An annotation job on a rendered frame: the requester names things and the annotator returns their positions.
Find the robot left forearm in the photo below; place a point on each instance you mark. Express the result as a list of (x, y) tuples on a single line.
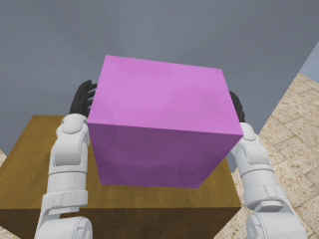
[(68, 167)]

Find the carton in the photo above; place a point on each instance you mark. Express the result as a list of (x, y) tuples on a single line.
[(160, 124)]

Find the robot right upper arm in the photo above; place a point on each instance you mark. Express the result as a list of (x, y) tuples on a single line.
[(273, 225)]

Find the robot right forearm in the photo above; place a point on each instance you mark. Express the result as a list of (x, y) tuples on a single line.
[(262, 192)]

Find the robot left upper arm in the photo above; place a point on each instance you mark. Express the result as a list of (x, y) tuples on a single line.
[(66, 228)]

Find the pedestal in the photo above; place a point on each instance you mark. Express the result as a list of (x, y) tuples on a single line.
[(115, 211)]

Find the right robot hand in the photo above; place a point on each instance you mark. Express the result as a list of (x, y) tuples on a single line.
[(238, 107)]

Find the left robot hand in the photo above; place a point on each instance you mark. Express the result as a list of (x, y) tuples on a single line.
[(81, 100)]

